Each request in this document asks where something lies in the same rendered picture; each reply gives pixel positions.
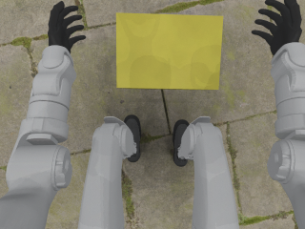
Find left robot upper arm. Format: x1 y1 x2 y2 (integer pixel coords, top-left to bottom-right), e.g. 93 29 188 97
0 145 72 229

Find carton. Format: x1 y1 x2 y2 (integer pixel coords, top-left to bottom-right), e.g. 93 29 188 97
116 12 224 90

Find right robot thigh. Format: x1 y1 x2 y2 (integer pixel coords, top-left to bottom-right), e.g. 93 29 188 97
184 122 240 229

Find robot thigh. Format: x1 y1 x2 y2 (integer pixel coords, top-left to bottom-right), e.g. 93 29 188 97
77 123 132 229
184 122 240 229

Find left robot forearm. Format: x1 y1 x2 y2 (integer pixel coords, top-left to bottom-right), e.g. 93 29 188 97
6 45 77 188

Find right robot hand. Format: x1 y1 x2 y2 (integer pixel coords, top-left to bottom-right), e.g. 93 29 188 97
252 0 302 55

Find right robot upper arm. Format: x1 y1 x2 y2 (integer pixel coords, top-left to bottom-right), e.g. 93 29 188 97
267 138 305 229

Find left robot hand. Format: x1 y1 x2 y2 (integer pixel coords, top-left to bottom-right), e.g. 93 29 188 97
48 1 86 53

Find right robot forearm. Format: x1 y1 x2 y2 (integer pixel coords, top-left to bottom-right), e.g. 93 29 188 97
270 42 305 141

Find left robot thigh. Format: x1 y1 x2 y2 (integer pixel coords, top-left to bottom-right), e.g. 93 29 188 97
77 123 132 229

